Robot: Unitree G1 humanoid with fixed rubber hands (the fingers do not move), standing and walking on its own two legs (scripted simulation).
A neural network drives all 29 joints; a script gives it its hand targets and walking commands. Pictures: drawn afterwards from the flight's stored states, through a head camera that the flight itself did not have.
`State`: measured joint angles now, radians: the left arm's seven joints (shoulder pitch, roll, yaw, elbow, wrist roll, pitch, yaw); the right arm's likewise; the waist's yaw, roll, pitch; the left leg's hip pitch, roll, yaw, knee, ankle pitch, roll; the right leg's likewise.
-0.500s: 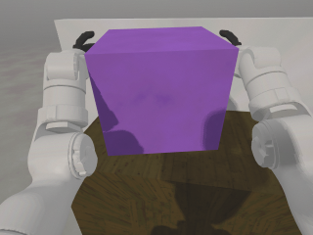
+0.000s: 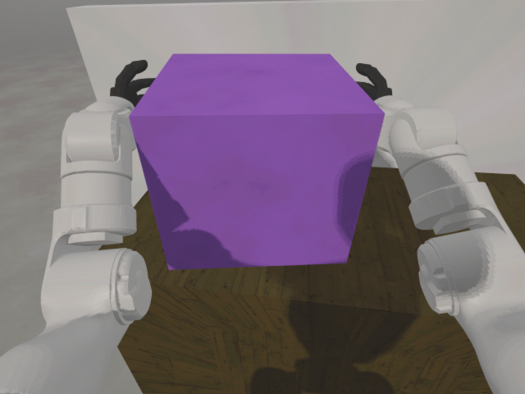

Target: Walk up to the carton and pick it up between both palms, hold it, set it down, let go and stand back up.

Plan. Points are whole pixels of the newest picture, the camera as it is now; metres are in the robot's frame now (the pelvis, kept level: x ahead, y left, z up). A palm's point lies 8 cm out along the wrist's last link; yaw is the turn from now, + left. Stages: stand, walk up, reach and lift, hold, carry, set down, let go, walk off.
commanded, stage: hold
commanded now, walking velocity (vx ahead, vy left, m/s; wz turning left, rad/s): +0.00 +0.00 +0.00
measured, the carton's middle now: (255, 153) +0.38 -0.02 +0.26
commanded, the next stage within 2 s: none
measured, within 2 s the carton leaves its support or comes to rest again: neither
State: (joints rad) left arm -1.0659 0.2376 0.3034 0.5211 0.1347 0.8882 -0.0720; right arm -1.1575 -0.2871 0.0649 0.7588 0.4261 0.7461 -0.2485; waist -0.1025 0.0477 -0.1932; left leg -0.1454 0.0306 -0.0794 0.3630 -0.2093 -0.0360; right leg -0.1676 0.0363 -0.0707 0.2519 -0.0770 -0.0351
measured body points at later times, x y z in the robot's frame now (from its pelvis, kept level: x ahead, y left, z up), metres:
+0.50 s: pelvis -0.01 +0.00 +0.00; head -0.11 +0.02 +0.44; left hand +0.38 +0.17 +0.37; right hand +0.37 -0.18 +0.36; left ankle -0.01 +0.14 -0.75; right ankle +0.04 -0.10 -0.75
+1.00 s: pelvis +0.00 +0.00 +0.00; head -0.10 +0.00 +0.44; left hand +0.39 +0.15 +0.35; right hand +0.37 -0.19 +0.33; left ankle -0.01 +0.14 -0.75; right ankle +0.04 -0.10 -0.75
